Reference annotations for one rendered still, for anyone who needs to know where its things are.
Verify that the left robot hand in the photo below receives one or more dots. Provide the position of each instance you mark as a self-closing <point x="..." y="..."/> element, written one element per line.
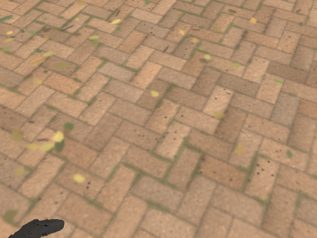
<point x="39" y="228"/>

